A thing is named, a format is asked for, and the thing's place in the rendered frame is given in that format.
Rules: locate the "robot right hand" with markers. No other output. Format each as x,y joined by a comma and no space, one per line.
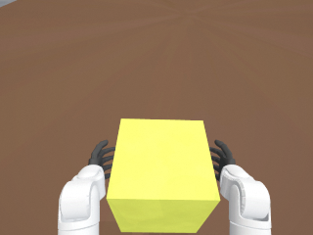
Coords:
226,157

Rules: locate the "left robot forearm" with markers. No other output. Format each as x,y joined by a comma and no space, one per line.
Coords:
79,202

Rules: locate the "carton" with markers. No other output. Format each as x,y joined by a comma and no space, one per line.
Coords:
162,178

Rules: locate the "robot left hand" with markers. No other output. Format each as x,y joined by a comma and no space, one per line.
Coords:
98,159

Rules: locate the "right robot forearm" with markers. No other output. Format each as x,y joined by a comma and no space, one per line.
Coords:
249,202

